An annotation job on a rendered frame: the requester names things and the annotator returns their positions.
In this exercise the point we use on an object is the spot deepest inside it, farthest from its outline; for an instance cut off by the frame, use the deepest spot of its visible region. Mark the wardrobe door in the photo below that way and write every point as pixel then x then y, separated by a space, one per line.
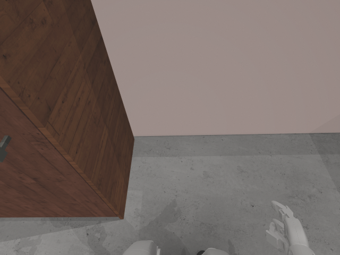
pixel 35 178

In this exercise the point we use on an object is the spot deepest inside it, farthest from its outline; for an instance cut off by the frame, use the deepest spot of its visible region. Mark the robot left thigh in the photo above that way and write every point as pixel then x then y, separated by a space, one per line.
pixel 143 248

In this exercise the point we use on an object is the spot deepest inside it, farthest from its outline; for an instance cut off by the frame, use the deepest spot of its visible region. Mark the robot right forearm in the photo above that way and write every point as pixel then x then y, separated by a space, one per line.
pixel 299 250

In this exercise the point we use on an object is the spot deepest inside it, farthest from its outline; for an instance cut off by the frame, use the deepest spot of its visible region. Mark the handle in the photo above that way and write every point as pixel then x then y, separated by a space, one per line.
pixel 3 145

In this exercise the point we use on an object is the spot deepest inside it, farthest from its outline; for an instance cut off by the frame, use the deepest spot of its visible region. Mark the robot right hand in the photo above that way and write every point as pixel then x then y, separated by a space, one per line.
pixel 289 233

